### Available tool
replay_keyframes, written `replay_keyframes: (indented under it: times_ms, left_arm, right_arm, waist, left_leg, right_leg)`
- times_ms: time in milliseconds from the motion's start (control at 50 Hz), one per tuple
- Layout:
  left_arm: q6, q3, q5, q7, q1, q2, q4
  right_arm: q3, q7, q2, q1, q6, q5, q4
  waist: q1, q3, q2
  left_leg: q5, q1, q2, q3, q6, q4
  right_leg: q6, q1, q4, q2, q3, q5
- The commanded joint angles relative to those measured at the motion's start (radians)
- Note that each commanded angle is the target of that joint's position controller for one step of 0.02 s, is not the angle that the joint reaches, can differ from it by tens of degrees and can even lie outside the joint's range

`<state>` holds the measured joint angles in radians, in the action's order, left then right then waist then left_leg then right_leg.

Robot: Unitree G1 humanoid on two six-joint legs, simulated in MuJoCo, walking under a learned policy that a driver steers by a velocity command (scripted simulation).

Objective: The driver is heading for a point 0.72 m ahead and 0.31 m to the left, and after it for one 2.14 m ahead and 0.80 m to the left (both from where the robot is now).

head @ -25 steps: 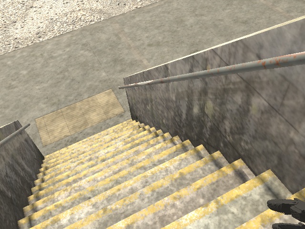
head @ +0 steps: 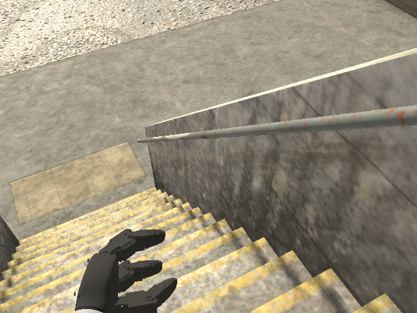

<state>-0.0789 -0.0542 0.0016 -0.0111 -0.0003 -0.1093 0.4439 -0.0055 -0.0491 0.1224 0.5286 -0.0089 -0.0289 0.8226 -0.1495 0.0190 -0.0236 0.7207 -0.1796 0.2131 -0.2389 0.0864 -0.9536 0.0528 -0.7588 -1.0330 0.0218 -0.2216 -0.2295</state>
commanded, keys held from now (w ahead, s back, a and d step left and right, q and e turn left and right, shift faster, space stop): w+q+shift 1.00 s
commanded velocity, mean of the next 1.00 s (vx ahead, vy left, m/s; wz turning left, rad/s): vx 1.00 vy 0.00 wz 0.94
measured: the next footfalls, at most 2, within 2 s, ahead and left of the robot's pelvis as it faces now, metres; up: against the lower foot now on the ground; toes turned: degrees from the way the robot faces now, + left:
right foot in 0.14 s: +0.26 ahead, -0.23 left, -0.22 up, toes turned +14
left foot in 0.60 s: +0.39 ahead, +0.10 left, -0.43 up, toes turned +34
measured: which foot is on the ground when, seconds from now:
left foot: down 0.00-0.14, up 0.16-0.58, down 0.60-0.98, up 1.00-1.00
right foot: up 0.00-0.12, down 0.14-0.56, up 0.58-0.96, down 0.98-1.00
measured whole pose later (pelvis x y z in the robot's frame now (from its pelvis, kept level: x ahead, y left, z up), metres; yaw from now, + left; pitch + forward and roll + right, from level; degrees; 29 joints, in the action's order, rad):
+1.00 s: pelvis +0.54 +0.04 -0.55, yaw +57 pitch -2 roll +3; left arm -0.03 0.07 0.05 -0.05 0.16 -0.30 0.57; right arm 0.03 -0.08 0.21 0.18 0.02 -0.02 0.62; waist 0.01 -0.03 -0.10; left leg 0.88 -0.57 0.30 -0.24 0.05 -1.74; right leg 0.02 -0.24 -0.56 0.08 -0.15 -0.03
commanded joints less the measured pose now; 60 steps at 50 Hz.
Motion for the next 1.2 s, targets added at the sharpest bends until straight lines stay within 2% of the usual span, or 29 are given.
replay_keyframes:
  times_ms: [20,80,120,160,180,240,280,320,360,380,420,520,580,600,620,640,680,720,780,820,860,940,980,1000,1020,1080,1120,1140,1200]
  left_arm:
    - [-0.062,0.080,-0.028,-0.050,-0.290,-0.133,-0.127]
    - [-0.050,0.097,-0.027,-0.071,-0.100,-0.109,-0.066]
    - [-0.050,0.190,-0.046,-0.068,0.466,-0.307,0.127]
    - [-0.043,0.186,-0.012,-0.039,0.799,-0.288,0.279]
    - [-0.043,0.142,0.006,-0.052,0.623,-0.259,0.289]
    - [-0.026,0.134,-0.010,-0.086,0.454,-0.233,0.299]
    - [-0.066,0.113,-0.025,-0.063,0.324,-0.195,0.285]
    - [-0.041,0.080,0.051,-0.012,0.210,-0.172,0.260]
    - [-0.041,0.109,0.049,0.010,0.227,-0.292,0.272]
    - [-0.043,0.098,0.026,0.026,0.254,-0.226,0.279]
    - [-0.051,0.095,0.015,0.075,0.315,-0.266,0.292]
    - [-0.015,0.129,0.015,0.046,0.291,-0.348,0.280]
    - [-0.008,0.148,-0.029,0.019,0.212,-0.325,0.249]
    - [0.009,0.155,-0.025,0.033,0.136,-0.320,0.267]
    - [-0.019,0.127,0.037,0.052,0.092,-0.171,0.168]
    - [-0.035,0.097,0.049,0.047,0.207,-0.121,0.052]
    - [-0.036,0.090,0.017,0.034,0.194,-0.162,0.062]
    - [0.011,0.090,-0.053,0.046,0.106,-0.162,0.012]
    - [0.031,0.126,-0.034,0.004,0.240,-0.217,0.113]
    - [0.053,0.126,0.027,-0.003,0.117,-0.233,0.035]
    - [0.060,0.125,0.033,-0.008,-0.031,-0.206,-0.026]
    - [0.058,0.163,0.046,-0.037,0.230,-0.274,0.068]
    - [0.049,0.158,0.044,-0.043,0.546,-0.258,0.195]
    - [0.039,0.134,0.052,-0.061,0.581,-0.237,0.225]
    - [0.038,0.137,0.028,-0.065,0.546,-0.273,0.231]
    - [0.039,0.138,0.006,-0.059,0.534,-0.272,0.289]
    - [0.037,0.121,0.040,-0.034,0.363,-0.306,0.293]
    - [0.023,0.076,0.041,-0.016,0.331,-0.179,0.278]
    - [0.024,0.062,0.046,0.023,0.304,-0.192,0.270]
  right_arm:
    - [0.073,-0.050,0.155,0.032,0.028,0.007,-0.079]
    - [0.066,-0.074,0.135,0.046,0.071,-0.003,-0.016]
    - [0.088,-0.028,0.212,-0.315,0.020,0.004,-0.091]
    - [0.052,0.004,0.070,-0.260,-0.013,-0.022,-0.096]
    - [0.059,0.014,0.035,-0.014,-0.012,-0.014,-0.113]
    - [0.071,0.003,0.118,-0.084,0.020,-0.043,-0.205]
    - [0.025,-0.006,0.087,-0.302,0.034,-0.021,-0.321]
    - [0.046,-0.006,0.119,-0.251,0.073,0.023,-0.301]
    - [0.061,0.006,0.135,-0.161,0.064,0.031,-0.288]
    - [0.064,0.023,0.142,-0.231,0.053,0.012,-0.318]
    - [0.062,0.062,0.170,-0.325,0.040,0.009,-0.337]
    - [0.101,0.082,0.235,-0.315,0.070,-0.020,-0.327]
    - [0.168,0.067,0.364,0.116,0.049,-0.002,-0.167]
    - [0.162,0.065,0.317,0.291,0.030,0.013,-0.093]
    - [0.136,0.077,0.333,0.249,0.022,0.021,-0.044]
    - [0.099,0.080,0.290,0.117,0.008,0.004,-0.114]
    - [0.107,0.067,0.297,-0.062,0.012,0.019,-0.156]
    - [0.068,0.024,0.242,-0.329,-0.008,0.028,-0.252]
    - [0.052,-0.039,0.252,-0.364,0.001,0.023,-0.225]
    - [0.043,-0.069,0.189,-0.340,-0.004,-0.028,-0.216]
    - [0.061,-0.076,0.191,-0.280,0.011,-0.013,-0.195]
    - [0.039,-0.049,0.174,-0.434,0.021,0.012,-0.278]
    - [0.017,-0.023,0.083,-0.496,0.018,0.001,-0.283]
    - [-0.004,0.015,-0.023,-0.337,0.006,0.013,-0.279]
    - [-0.005,0.041,-0.019,-0.243,-0.021,-0.016,-0.308]
    - [-0.011,0.050,-0.011,-0.471,-0.043,-0.068,-0.429]
    - [-0.048,0.038,-0.015,-0.573,-0.020,-0.116,-0.483]
    - [-0.046,0.031,-0.013,-0.662,-0.006,-0.096,-0.490]
    - [-0.035,0.024,0.020,-0.568,0.005,-0.016,-0.470]
  waist:
    - [-0.057,0.058,0.120]
    - [-0.048,0.033,0.128]
    - [0.299,-0.108,0.247]
    - [0.461,-0.005,-0.121]
    - [0.208,-0.039,-0.486]
    - [0.096,-0.045,-0.124]
    - [0.126,0.068,-0.101]
    - [0.053,0.080,0.052]
    - [0.023,0.008,-0.073]
    - [0.060,0.037,-0.109]
    - [0.089,0.077,0.010]
    - [0.125,0.055,-0.099]
    - [-0.033,-0.081,-0.067]
    - [-0.202,0.027,0.210]
    - [-0.106,0.175,0.586]
    - [0.075,-0.014,0.609]
    - [0.149,-0.163,0.014]
    - [0.284,-0.049,-0.088]
    - [0.276,-0.179,-0.027]
    - [0.226,-0.080,0.050]
    - [0.115,-0.025,0.062]
    - [0.225,-0.060,0.176]
    - [0.394,-0.057,0.009]
    - [0.290,-0.091,-0.374]
    - [0.233,-0.085,-0.484]
    - [0.182,-0.033,-0.096]
    - [0.113,0.145,-0.033]
    - [0.147,0.231,0.052]
    - [0.104,0.250,0.129]
  left_leg:
    - [-0.598,0.273,-0.190,-0.410,0.171,0.034]
    - [-0.413,0.015,-0.093,-0.317,0.129,-0.062]
    - [-0.556,-0.282,-0.092,-0.293,0.092,-0.452]
    - [0.168,-0.551,0.084,-0.099,-0.048,-1.150]
    - [0.173,-0.851,0.034,-0.122,-0.041,-1.219]
    - [-0.215,-0.910,-0.172,0.066,-0.008,-1.023]
    - [-0.389,-1.069,-0.295,-0.069,0.004,-0.908]
    - [-0.748,-0.788,-0.240,-0.009,-0.052,-0.568]
    - [-0.952,-0.764,-0.262,0.033,-0.064,-0.520]
    - [-1.096,-0.828,-0.275,-0.046,-0.034,-0.404]
    - [-1.511,-0.658,-0.236,0.001,-0.030,-0.116]
    - [-1.382,-0.442,-0.241,0.214,-0.025,-0.011]
    - [-1.159,0.143,-0.211,0.349,0.073,0.264]
    - [-1.133,0.308,-0.211,0.328,0.173,0.606]
    - [-1.636,0.408,-0.220,0.186,0.228,0.339]
    - [-1.732,0.448,-0.236,-0.098,0.327,0.211]
    - [-1.163,0.229,-0.354,-0.265,0.345,0.227]
    - [-0.815,-0.352,-0.451,-0.497,0.313,0.270]
    - [-0.720,-0.467,-0.295,-0.361,0.258,0.052]
    - [-0.397,-0.442,-0.150,-0.217,0.170,-0.015]
    - [-0.344,-0.420,-0.112,-0.228,0.165,-0.034]
    - [-0.638,-0.450,-0.094,-0.341,0.164,-0.230]
    - [-0.302,-0.742,0.022,-0.203,0.040,-0.852]
    - [0.209,-1.043,0.151,-0.087,-0.023,-1.287]
    - [0.222,-1.237,0.096,-0.047,-0.041,-1.433]
    - [-0.059,-1.329,-0.160,0.094,-0.030,-1.547]
    - [-0.105,-1.301,-0.274,-0.010,-0.065,-1.355]
    - [-0.206,-1.306,-0.278,-0.042,-0.068,-1.278]
    - [-0.637,-1.134,-0.266,0.035,-0.090,-0.864]
  right_leg:
    - [0.031,-0.232,0.320,-0.009,-0.020,0.000]
    - [0.001,0.340,0.708,0.006,-0.038,-0.304]
    - [-0.048,0.835,0.417,0.097,0.004,-0.407]
    - [-0.017,1.041,0.666,0.208,-0.011,-0.468]
    - [-0.022,1.165,0.234,0.217,-0.013,-0.824]
    - [-0.184,0.727,0.432,0.307,-0.226,0.056]
    - [-0.218,0.468,0.378,0.450,-0.333,0.143]
    - [-0.168,0.148,0.410,0.290,-0.043,0.281]
    - [-0.173,0.223,0.338,0.331,-0.035,0.191]
    - [-0.115,0.290,0.293,0.299,0.015,0.363]
    - [-0.071,0.207,0.226,0.269,0.158,0.630]
    - [-0.073,0.333,0.018,0.298,0.274,0.470]
    - [0.000,0.261,-0.629,0.210,0.417,-0.056]
    - [-0.002,0.068,-1.195,0.069,0.453,0.446]
    - [0.009,-0.386,-1.493,-0.078,0.396,1.154]
    - [0.028,-0.469,-1.231,-0.073,0.175,1.143]
    - [-0.002,-0.390,-0.985,0.025,0.111,1.009]
    - [0.065,-0.218,-0.366,0.034,0.030,0.454]
    - [0.083,0.227,-0.319,-0.025,0.017,-0.126]
    - [0.041,0.271,0.199,0.017,-0.040,-0.289]
    - [0.013,0.383,0.468,0.018,-0.040,-0.215]
    - [-0.049,0.648,0.462,0.046,0.075,-0.121]
    - [-0.107,0.999,0.589,0.166,0.041,-0.128]
    - [-0.109,1.144,0.274,0.210,0.068,-0.618]
    - [-0.119,1.190,0.186,0.244,0.010,-0.765]
    - [-0.223,0.853,0.429,0.387,-0.190,-0.195]
    - [-0.323,0.492,0.601,0.462,-0.367,0.406]
    - [-0.265,0.373,0.603,0.384,-0.337,0.727]
    - [-0.192,0.242,0.530,0.239,-0.151,0.776]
